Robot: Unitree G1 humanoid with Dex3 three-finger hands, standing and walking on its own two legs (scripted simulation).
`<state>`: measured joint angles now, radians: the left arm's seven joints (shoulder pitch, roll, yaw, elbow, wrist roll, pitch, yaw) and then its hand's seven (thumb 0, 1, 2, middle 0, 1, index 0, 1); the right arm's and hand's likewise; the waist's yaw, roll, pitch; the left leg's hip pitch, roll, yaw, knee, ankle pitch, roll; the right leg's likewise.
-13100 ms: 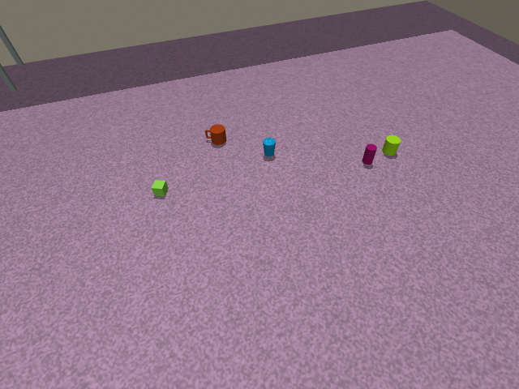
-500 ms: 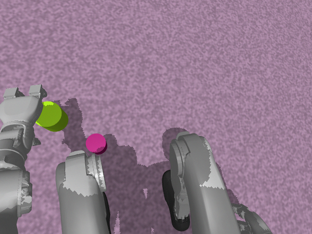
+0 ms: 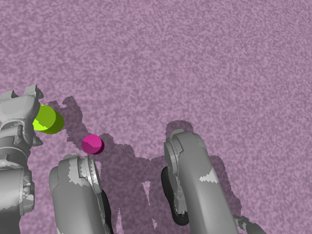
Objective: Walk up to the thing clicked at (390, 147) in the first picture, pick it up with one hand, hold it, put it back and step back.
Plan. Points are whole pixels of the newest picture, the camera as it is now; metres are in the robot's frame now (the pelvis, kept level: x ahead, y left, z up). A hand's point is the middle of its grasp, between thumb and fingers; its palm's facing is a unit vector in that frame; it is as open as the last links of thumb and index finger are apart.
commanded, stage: close in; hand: left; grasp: from above
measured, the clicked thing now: (46, 120) +0.46 +0.27 -0.29
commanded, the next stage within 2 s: rest palm in 0.16 s
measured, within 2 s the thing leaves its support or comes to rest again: neither
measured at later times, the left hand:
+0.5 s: hand (39, 119) +0.45 +0.26 -0.21, palm faces -0.47 -0.09 -0.88, open 14.1 cm
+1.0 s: hand (43, 120) +0.45 +0.26 -0.25, palm faces -0.45 -0.13 -0.89, open 14.2 cm
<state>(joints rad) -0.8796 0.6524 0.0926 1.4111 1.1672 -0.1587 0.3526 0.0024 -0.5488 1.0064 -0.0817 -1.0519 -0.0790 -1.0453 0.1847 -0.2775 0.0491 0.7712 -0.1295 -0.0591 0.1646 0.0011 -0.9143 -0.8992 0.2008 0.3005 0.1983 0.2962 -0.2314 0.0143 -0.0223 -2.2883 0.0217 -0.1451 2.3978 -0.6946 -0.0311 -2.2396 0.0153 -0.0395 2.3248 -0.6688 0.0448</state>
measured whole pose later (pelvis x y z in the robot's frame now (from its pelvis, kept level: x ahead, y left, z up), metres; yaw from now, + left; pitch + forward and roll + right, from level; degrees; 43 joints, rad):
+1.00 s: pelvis +0.00 +0.01 -0.04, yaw -4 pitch +30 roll -10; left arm -0.96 0.81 0.18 1.69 1.30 -0.23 0.61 0.00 -0.53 1.03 -0.09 -0.98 -0.07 -0.99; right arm 0.13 -0.30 0.14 0.78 -0.27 -0.18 0.24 0.00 -0.90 -0.90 0.20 0.30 0.20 0.30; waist -0.33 -0.06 0.06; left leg -2.36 0.01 -0.21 2.54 -0.72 -0.04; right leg -2.28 0.03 -0.09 2.42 -0.67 0.06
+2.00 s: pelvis +0.00 +0.01 -0.04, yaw -6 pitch +26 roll -12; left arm -1.00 0.88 0.13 1.82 1.31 -0.24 0.70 0.00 -0.32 0.85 -0.27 -0.95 -0.29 -0.93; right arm 0.09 -0.34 0.22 0.76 -0.30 -0.28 0.30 0.00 -0.90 -0.90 0.20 0.30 0.20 0.30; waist -0.37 -0.10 0.12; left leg -2.34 0.02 -0.25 2.57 -0.72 -0.02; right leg -2.24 0.05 -0.12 2.40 -0.65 0.07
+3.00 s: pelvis +0.00 +0.01 -0.03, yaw -6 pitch +27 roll -12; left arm -1.01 0.89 0.12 1.82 1.29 -0.25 0.69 0.00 -0.24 0.82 -0.39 -0.87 -0.56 -0.85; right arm 0.10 -0.35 0.23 0.73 -0.30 -0.27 0.29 0.00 -0.90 -0.90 0.20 0.30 0.20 0.30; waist -0.37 -0.10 0.12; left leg -2.32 0.02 -0.25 2.55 -0.72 -0.02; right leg -2.23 0.05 -0.12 2.39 -0.65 0.07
